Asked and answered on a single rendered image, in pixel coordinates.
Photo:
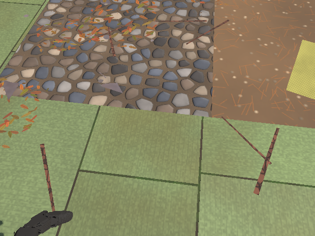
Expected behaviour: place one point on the robot left hand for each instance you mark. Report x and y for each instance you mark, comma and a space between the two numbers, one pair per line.
44, 221

